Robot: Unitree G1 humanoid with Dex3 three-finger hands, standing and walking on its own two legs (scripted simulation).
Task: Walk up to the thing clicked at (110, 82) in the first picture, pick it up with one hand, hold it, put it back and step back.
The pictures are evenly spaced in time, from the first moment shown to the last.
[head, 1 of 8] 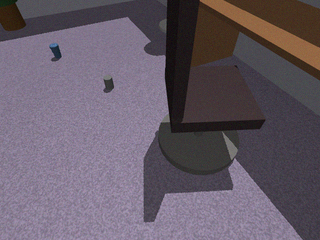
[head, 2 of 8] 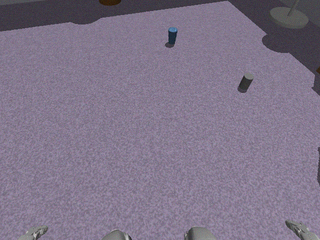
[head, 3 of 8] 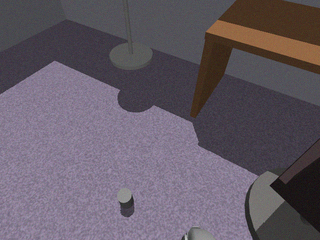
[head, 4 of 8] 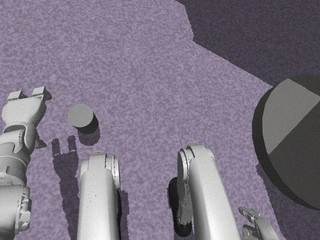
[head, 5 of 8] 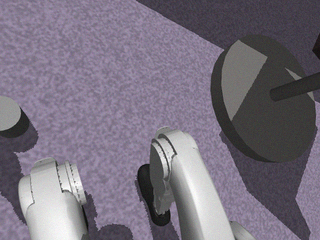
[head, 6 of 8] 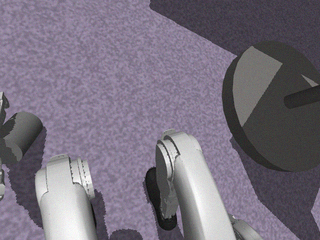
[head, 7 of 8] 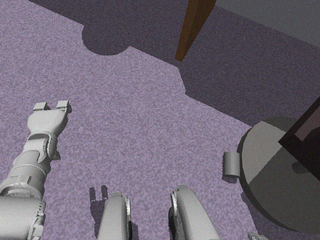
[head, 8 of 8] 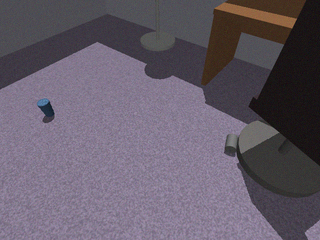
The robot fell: no
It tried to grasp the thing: yes
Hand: left
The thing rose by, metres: 0.01
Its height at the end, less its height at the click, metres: -0.02
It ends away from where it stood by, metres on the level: 0.66
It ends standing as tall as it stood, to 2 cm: no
